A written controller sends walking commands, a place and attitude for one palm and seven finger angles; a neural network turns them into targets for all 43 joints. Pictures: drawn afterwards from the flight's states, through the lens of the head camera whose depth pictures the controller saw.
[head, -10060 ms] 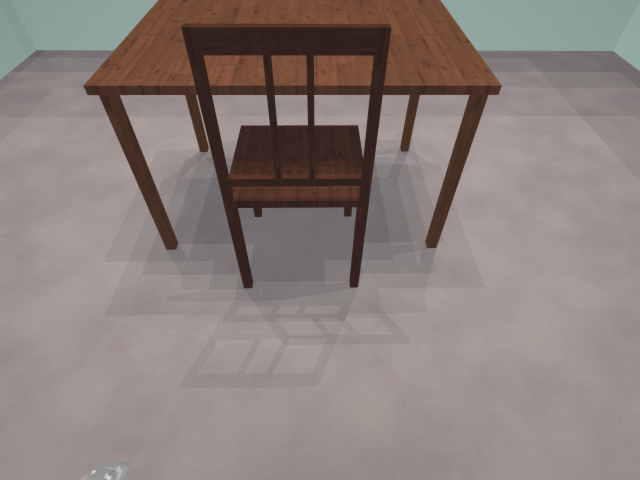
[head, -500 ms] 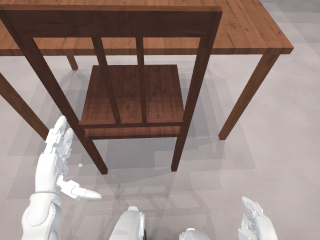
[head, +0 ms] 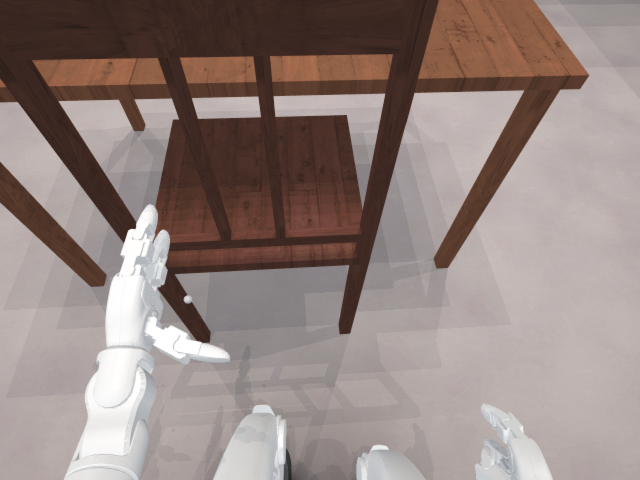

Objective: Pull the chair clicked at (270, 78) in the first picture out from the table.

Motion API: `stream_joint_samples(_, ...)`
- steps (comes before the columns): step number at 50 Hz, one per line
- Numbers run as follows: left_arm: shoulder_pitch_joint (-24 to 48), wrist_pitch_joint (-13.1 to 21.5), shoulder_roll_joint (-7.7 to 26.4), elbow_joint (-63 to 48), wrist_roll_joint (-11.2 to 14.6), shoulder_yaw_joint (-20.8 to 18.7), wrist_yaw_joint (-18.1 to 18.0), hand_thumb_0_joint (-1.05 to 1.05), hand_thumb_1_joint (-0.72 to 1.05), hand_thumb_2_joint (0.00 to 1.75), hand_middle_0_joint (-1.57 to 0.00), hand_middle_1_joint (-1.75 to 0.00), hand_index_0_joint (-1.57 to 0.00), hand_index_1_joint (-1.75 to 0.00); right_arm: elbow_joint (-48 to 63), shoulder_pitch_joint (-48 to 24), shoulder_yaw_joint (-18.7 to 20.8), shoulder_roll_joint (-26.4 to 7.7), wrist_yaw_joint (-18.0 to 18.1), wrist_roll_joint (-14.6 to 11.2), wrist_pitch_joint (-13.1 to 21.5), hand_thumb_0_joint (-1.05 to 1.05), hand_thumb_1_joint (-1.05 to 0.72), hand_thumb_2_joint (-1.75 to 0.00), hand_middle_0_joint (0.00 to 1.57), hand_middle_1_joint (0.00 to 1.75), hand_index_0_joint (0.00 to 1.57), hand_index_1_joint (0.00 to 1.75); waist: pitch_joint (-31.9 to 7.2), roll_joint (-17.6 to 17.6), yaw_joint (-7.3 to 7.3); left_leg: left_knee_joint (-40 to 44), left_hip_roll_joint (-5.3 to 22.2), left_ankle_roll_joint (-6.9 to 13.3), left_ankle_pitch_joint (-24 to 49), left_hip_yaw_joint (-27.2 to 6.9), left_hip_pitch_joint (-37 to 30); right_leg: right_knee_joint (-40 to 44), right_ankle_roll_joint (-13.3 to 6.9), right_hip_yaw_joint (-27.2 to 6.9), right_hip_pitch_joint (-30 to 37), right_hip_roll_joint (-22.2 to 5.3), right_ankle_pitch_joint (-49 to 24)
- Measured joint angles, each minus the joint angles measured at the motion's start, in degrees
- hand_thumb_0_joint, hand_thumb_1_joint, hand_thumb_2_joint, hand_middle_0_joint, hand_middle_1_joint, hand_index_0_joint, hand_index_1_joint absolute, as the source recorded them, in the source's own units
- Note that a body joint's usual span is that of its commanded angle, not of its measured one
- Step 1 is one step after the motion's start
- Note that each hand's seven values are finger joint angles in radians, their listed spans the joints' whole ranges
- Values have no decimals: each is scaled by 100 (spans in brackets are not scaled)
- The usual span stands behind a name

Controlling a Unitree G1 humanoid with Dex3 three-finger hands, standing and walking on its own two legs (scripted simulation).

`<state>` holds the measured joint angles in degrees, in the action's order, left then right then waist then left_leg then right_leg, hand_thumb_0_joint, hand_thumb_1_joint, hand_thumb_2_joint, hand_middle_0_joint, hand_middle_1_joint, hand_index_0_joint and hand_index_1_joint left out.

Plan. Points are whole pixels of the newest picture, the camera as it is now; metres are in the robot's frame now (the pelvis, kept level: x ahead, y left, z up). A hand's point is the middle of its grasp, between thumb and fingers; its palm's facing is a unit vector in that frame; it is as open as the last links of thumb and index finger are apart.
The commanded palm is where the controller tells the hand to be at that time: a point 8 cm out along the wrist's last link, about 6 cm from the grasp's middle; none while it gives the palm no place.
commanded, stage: aim the fingers beside a spindle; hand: left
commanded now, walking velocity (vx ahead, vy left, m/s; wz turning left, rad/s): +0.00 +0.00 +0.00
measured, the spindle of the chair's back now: (204, 168) +0.51 +0.19 +0.05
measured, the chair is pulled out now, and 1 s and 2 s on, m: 0.00 0.00 0.00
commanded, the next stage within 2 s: none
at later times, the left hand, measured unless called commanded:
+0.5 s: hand (220, 267) +0.38 +0.15 +0.01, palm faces +0.09 -1.00 -0.03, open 16.9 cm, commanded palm +0.35 +0.20 +0.01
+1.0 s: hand (219, 263) +0.38 +0.15 +0.01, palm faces +0.09 -1.00 -0.04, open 16.9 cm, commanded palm +0.35 +0.20 +0.01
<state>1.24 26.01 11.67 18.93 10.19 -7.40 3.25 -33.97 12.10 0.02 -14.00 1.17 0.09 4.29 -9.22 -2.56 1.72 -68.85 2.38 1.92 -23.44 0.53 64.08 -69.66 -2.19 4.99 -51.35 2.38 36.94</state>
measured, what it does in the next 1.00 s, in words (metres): stands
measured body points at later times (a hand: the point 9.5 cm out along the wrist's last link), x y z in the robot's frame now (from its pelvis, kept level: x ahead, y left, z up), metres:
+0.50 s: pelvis -0.01 +0.00 -0.02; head +0.10 +0.01 +0.42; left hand +0.37 +0.20 +0.01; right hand +0.11 -0.25 -0.13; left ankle +0.09 +0.10 -0.63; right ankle -0.03 -0.10 -0.63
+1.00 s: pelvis +0.00 +0.00 -0.02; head +0.10 +0.02 +0.42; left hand +0.37 +0.20 +0.02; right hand +0.12 -0.25 -0.13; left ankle +0.09 +0.10 -0.63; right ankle -0.03 -0.10 -0.63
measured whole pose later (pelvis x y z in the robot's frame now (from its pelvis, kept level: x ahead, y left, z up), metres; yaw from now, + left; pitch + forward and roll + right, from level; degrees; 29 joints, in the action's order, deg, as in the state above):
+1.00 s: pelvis +0.00 +0.00 -0.02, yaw -1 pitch +22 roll -4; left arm 17.2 29.8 10.9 33.7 6.3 -7.0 -2.2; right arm -35.0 12.7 0.5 -14.1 -1.0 1.0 -1.9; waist -9.9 -2.6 3.1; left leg -72.9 2.8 2.3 -24.4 0.7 70.5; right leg -73.8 -1.9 4.8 -57.7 2.6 38.0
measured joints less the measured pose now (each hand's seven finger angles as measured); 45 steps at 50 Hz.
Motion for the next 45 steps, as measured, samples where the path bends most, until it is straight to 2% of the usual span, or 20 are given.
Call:
stream_joint_samples(9,614,7,-6,564,-80,-67,-121,-1,-50,30,-6,-8,-6,-8,-38,47,-3,-3,-27,21,-138,1,-91,-90,20,30,20,30,-9,9,68,-96,30,-1,4,1,194,-111,-6,-5,-205,23,0)
stream_joint_samples(19,1123,137,-115,1075,-263,49,-362,-1,-50,30,-6,-8,-6,-8,-130,148,24,-25,-117,56,-312,1,-91,-90,20,30,20,30,-62,-11,124,-213,35,25,-24,40,396,-257,16,-41,-423,14,38)
stream_joint_samples(27,1568,285,-111,1402,-369,-83,-581,-1,-50,30,-6,-8,-6,-8,-149,152,43,9,-180,122,-417,1,-91,-90,20,30,20,30,-43,3,197,-394,62,32,-71,47,660,-446,17,-50,-687,31,92)
stream_joint_samples(38,1374,180,-145,1437,-314,-22,-513,-1,-50,30,-6,-8,-6,-8,-95,237,24,25,-234,67,-642,1,-91,-90,20,30,20,30,-87,-23,146,-294,59,53,-80,102,547,-344,42,-109,-597,24,75)
stream_joint_samples(45,1397,437,-135,1342,-375,-53,-604,-1,-50,30,-6,-8,-6,-8,-99,126,44,24,-210,102,-586,1,-91,-90,20,30,20,30,-48,27,146,-374,50,39,-96,42,607,-401,26,-50,-621,27,103)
